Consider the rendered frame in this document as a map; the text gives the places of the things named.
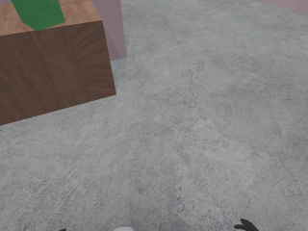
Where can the carton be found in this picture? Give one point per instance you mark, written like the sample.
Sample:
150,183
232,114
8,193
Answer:
39,14

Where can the pedestal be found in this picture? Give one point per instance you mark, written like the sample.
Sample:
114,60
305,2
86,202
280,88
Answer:
55,68

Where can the right robot hand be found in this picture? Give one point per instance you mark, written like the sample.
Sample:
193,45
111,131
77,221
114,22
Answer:
246,225

